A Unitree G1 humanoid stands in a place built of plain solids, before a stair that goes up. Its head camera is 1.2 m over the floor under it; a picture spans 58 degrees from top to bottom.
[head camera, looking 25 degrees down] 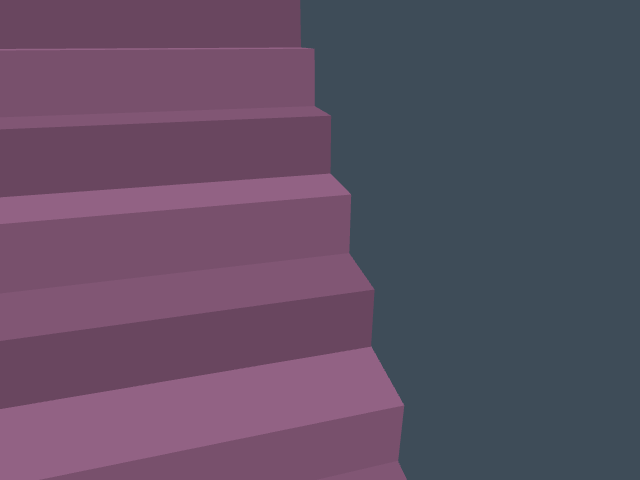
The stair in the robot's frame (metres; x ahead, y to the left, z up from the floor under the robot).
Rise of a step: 0.19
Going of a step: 0.23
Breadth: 1.11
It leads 14 degrees to the left of straight ahead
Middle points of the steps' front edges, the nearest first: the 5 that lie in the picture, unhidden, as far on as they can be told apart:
0.65 0.33 0.39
0.87 0.39 0.59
1.09 0.44 0.78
1.31 0.50 0.97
1.53 0.55 1.17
